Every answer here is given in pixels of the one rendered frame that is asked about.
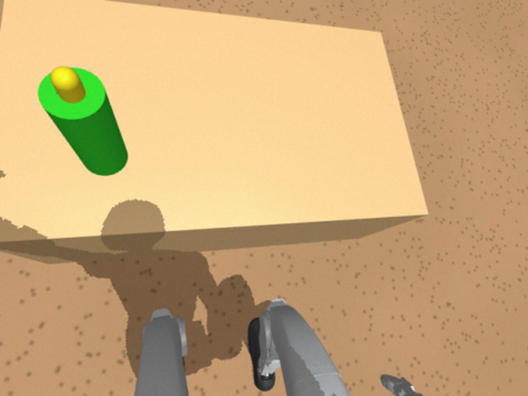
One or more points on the bottle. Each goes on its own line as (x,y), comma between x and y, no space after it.
(76,101)

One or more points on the right robot hand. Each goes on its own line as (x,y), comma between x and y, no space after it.
(398,387)

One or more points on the right robot foot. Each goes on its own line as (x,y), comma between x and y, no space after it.
(262,382)

